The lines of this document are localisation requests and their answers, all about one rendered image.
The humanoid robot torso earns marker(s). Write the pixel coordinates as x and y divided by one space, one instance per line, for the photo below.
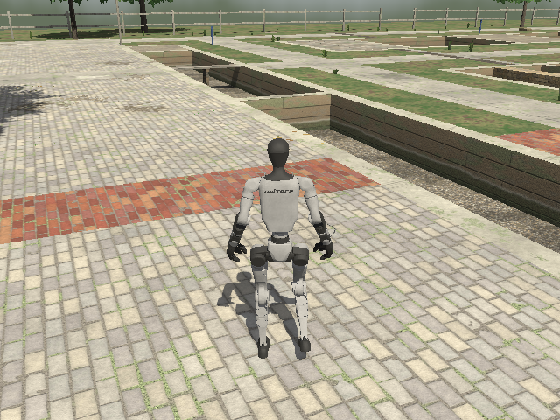
279 210

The left robot hand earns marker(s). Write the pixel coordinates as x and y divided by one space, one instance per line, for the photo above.
230 251

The robot right upper arm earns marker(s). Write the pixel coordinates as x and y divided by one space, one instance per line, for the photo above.
311 199

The robot left upper arm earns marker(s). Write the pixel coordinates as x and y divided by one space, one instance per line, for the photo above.
247 197

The robot left forearm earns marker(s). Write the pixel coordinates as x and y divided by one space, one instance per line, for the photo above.
237 232

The humanoid robot head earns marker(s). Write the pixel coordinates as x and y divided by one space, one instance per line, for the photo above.
278 150

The right robot hand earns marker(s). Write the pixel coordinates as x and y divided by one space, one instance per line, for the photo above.
320 247

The robot right forearm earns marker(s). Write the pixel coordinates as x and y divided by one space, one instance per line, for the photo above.
322 231

